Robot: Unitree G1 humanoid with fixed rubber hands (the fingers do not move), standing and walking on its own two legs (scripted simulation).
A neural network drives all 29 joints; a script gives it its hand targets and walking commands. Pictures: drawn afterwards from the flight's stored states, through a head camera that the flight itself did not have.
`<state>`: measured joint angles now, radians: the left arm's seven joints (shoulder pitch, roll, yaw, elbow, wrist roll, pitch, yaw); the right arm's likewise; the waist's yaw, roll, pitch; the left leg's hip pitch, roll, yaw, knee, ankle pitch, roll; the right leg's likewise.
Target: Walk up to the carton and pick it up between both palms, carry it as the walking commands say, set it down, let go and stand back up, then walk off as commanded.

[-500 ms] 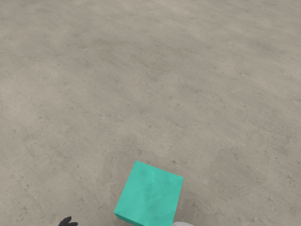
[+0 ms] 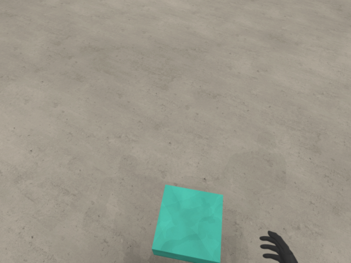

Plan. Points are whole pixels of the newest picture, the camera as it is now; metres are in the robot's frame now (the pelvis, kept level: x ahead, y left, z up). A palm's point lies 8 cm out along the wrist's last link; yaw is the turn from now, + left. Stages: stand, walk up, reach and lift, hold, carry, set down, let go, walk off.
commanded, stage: walk off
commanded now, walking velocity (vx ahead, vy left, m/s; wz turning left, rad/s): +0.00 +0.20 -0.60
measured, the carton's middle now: (188, 225) +0.34 -0.06 -0.66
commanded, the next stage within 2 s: stand in 1.74 s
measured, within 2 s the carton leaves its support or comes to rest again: neither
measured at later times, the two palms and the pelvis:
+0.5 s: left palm (54, 216) +0.21 +0.31 -0.08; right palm out of the picture -0.02 -0.16 -0.13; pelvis +0.01 +0.10 +0.01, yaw -19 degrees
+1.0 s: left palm (33, 175) +0.32 +0.42 -0.11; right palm out of the picture +0.03 -0.03 -0.08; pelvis +0.09 +0.24 +0.01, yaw -37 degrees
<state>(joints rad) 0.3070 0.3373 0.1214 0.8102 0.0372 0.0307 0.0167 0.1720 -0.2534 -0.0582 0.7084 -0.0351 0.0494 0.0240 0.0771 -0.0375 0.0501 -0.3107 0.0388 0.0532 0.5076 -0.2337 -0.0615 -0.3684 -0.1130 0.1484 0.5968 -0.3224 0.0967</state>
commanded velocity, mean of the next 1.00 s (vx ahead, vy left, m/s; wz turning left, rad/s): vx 0.00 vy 0.20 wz -0.60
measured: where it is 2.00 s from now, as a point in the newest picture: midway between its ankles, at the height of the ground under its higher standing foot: (97, 242)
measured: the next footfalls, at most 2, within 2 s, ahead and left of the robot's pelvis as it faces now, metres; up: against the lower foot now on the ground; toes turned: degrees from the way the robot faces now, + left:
right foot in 0.40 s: +0.01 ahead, +0.00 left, +0.00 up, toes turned -23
left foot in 0.82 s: +0.18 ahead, +0.30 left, +0.00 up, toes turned -27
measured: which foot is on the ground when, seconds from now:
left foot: down 0.00-0.40, up 0.42-0.80, down 0.82-1.00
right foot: up 0.00-0.38, down 0.40-0.82, up 0.84-1.00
